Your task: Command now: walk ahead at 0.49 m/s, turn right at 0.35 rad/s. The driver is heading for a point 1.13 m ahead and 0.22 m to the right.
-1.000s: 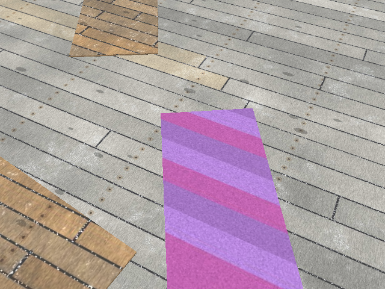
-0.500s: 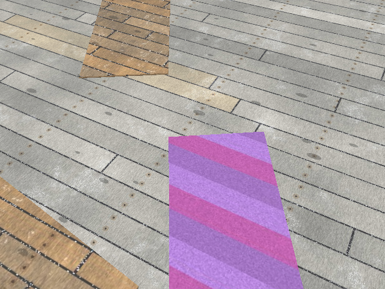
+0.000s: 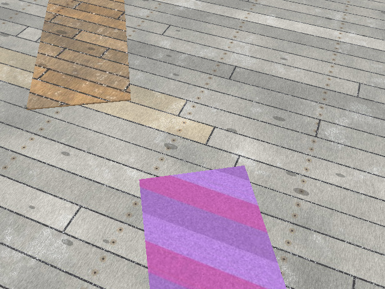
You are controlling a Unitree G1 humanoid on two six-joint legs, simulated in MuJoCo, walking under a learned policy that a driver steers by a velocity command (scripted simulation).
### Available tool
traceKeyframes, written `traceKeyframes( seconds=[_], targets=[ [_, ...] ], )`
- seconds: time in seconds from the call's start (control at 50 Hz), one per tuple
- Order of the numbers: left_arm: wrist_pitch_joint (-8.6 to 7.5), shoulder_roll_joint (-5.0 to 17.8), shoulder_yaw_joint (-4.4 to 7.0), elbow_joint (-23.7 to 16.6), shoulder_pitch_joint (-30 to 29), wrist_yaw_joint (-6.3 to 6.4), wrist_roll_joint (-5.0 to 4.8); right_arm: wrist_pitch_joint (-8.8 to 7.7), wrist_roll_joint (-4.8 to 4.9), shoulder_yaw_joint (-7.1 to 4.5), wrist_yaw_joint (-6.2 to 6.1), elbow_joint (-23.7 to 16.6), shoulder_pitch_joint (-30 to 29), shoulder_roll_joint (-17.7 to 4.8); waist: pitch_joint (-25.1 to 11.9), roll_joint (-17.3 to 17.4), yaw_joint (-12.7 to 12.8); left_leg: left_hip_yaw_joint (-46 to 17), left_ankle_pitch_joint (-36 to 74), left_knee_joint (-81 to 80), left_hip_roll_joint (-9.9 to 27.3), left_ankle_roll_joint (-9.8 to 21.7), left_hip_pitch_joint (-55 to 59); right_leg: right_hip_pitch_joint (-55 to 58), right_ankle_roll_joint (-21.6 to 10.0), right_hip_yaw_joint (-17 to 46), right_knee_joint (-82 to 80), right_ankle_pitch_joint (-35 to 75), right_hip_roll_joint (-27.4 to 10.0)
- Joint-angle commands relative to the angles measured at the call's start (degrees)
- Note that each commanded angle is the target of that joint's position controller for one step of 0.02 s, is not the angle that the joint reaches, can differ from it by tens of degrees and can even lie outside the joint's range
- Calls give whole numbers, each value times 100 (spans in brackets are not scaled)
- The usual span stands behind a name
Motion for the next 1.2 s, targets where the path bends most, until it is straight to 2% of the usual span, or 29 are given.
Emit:
traceKeyframes(
  seconds=[0.02, 0.14, 0.24, 0.3, 0.32, 0.34, 0.36, 0.38, 0.4, 0.42, 0.44, 0.46, 0.48, 0.52, 0.6, 0.68, 0.76, 0.82, 0.86, 0.88, 0.9, 0.92, 0.94, 0.96, 0.98, 1.0, 1.06, 1.14, 1.2],
  targets=[
    [86, 207, 94, -207, 339, 5, 43, -129, -33, -109, -106, -229, -196, -634, 247, 515, 243, -1030, 715, -1362, 1712, 746, -186, -487, 43, 415, -370, 740, -253],
    [-26, 55, 13, -668, -855, -214, 106, -34, -2, -114, -289, -188, 194, -860, 409, 393, -103, -150, 1216, -1389, 1642, 508, 412, -651, 104, -174, -2300, 2086, -61],
    [-26, 36, -44, -1210, -1639, -433, 76, 198, 79, -151, -323, -60, 737, -973, 578, 338, -328, 161, 2132, -795, 1969, 406, 1667, -1091, -71, -614, -2967, 1361, 93],
    [0, 305, 89, -1359, -1243, -532, 53, 332, 84, -217, -379, -238, 500, -1221, 52, 742, 80, 462, 4973, 381, 1992, 225, 1830, 46, -378, -1164, -3008, 516, 623],
    [11, 546, 215, -1254, -607, -537, 34, 382, 67, -234, -405, -309, 393, -1285, -332, 848, 450, 547, 5666, 1302, 1918, 145, 1701, 887, -539, -1267, -3056, 374, 885],
    [22, 919, 415, -1040, 356, -476, 25, 395, 97, -220, -419, -399, 265, -1288, -836, 757, 972, 640, 5196, 2611, 1696, -61, 1032, 2380, -787, -1078, -3525, 757, 1021],
    [131, 1584, 647, -1042, 1009, -296, 78, 258, 0, -125, -420, -611, 289, -1007, -1511, -391, 1172, 776, 2807, 4917, 1124, -383, -761, 4341, -1338, 847, -3667, 1304, -190],
    [70, 1771, 557, -1122, 733, -337, 132, 0, -8, 125, -222, -829, 1025, -295, -2400, -1110, 398, -562, -2428, 6529, 35, -528, -2890, 5966, -2483, 4258, -4604, 474, -1607],
    [61, 1114, 407, -1095, 990, -346, 191, -203, 230, -70, -160, -977, 46, -1018, -2284, -217, 867, -1357, -2153, 6765, 313, -337, -3304, 5987, -2016, 3836, -4833, 607, -1267],
    [-1, 983, 367, -1047, 695, -357, 178, -265, 323, -95, -157, -1176, -338, -1027, -1251, 37, 699, -1241, -1624, 6182, 538, -272, -3578, 5170, -1680, 2669, -4810, 1505, -998],
    [-37, 748, 287, -1101, 342, -371, 111, -213, 162, -88, -241, -1125, -546, -896, -938, 627, 468, -1188, -1365, 5561, 850, -205, -3241, 4487, -1251, 1847, -4823, 2034, -574],
    [-49, 750, 296, -1181, 88, -350, 120, -175, 114, -117, -274, -1169, -424, -862, -680, 319, 236, -1127, -1134, 5278, 894, -314, -3003, 3839, -1350, 1616, -4881, 2474, -491],
    [-57, 681, 273, -1250, -38, -327, 158, -94, 82, -143, -268, -1175, -276, -893, -629, 229, 69, -1198, -1021, 5114, 1002, -400, -2623, 3390, -1358, 1492, -5026, 2626, -357],
    [-73, 715, 292, -1285, -18, -263, 117, 18, 37, -170, -253, -1213, -187, -791, -598, 209, -56, -1145, -826, 4635, 1044, -565, -2420, 3002, -1331, 1272, -5202, 2584, -199],
    [-45, 844, 307, -1263, 284, -116, 115, 130, 11, -118, -263, -1409, -795, -624, -314, -80, 136, -963, -1, 3351, 1003, -841, -2632, 2471, -1272, 926, -5411, 2395, -174],
    [-40, 839, 266, -1156, 506, -85, 123, 54, 63, -58, -194, -1566, -1544, -548, -163, -275, 479, -893, 1324, 1773, 778, -733, -2250, 2374, -952, 734, -5458, 1370, -61],
    [-50, 895, 265, -985, 707, -92, 104, -36, 109, -87, -84, -1729, -1889, -739, 63, -300, 594, -953, 1302, 1232, 691, -490, -2263, 2819, -913, 1047, -5259, 1019, -435],
    [0, 969, 289, -918, 674, -56, 118, -93, 102, -136, -29, -1737, -1644, -881, 104, -393, 411, -925, 696, 1009, 642, -227, -2060, 3256, -785, 1263, -4949, 1501, -693],
    [53, 874, 242, -955, 541, -54, 150, -113, 72, -267, -61, -1471, -743, -1081, -377, -260, -49, -639, 590, 746, 387, 18, -805, 3242, -594, 979, -3936, 2890, -295],
    [66, 681, 143, -1051, 523, -62, 209, -123, 19, -343, -83, -1320, 161, -1319, -1129, 66, -426, -1292, 634, 878, 1009, 346, 605, 2616, -414, 680, -2536, 2468, 61],
    [-15, 277, 25, -1092, 1274, -71, 133, -80, -45, -486, -76, -1163, 903, -1838, -1894, 1537, -290, -3633, -216, 560, 2241, 1222, 2714, 527, 73, 126, -369, 317, 963],
    [-85, 443, 16, -1055, 1308, -78, 58, -63, 90, -391, -3, -1046, 1068, -1448, -1919, 1949, -343, -5143, -1571, -272, 2555, 1375, 2976, -553, 89, 501, 433, -1949, 1050],
    [-111, 880, 121, -1120, 787, -98, -34, -48, 160, -275, -1, -1121, 652, -1073, -997, 1269, -346, -4528, -2131, -350, 2442, 1083, 2267, -1041, 22, 575, 804, -1566, 672],
    [-117, 891, 112, -1224, 359, -102, 10, 3, 124, -215, -12, -1237, 233, -937, -533, 762, -240, -3765, -1797, -418, 2217, 881, 1492, -967, -3, 321, 653, -1044, 367],
    [-111, 829, 122, -1278, 113, -103, 112, 33, 69, -159, 0, -1271, -42, -816, -164, 539, -121, -3222, -1222, -602, 1967, 820, 797, -807, 19, 187, 267, -668, 177],
    [-83, 780, 150, -1280, 138, -99, 156, 18, 9, -118, -1, -1291, -177, -743, -98, 668, 33, -2857, -722, -733, 1791, 766, 400, -512, 34, 178, -45, -389, -11],
    [-1, 530, 117, -1220, 304, -86, 162, -32, 30, -134, -17, -1190, -95, -856, -144, 810, 146, -2156, 351, -999, 1556, 850, 64, -231, 169, -4, -479, 19, -120],
    [-16, 423, 86, -1424, -316, -68, 200, 22, 82, -165, -114, -1022, 197, -1035, -47, 645, 16, -1574, 1548, -1078, 1471, 811, 364, -696, 354, -121, -1585, 1043, -159],
    [-71, 279, 40, -1556, -882, -125, 169, 81, 119, -139, -160, -895, 505, -1034, 5, 621, -198, -1238, 1572, -1089, 1296, 613, 500, -495, 339, -284, -2582, 1832, -16]
  ],
)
